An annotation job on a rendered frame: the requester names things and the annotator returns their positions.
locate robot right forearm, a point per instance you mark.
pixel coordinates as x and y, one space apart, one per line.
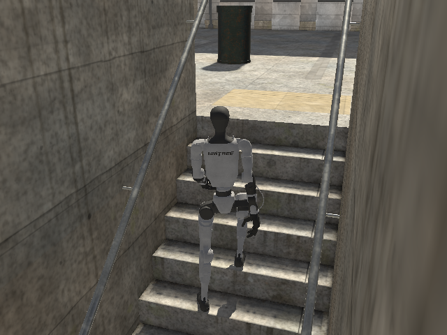
252 196

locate robot left hand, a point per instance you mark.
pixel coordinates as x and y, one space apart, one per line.
206 186

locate right robot foot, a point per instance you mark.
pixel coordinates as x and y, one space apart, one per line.
239 262

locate robot left shin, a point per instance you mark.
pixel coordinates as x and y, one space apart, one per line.
204 275

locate left robot upper arm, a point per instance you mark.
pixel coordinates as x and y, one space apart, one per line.
196 158

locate right robot upper arm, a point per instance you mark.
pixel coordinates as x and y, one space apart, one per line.
247 159

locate robot right hand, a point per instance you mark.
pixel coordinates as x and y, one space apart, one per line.
256 224

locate robot left forearm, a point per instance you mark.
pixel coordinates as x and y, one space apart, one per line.
202 181

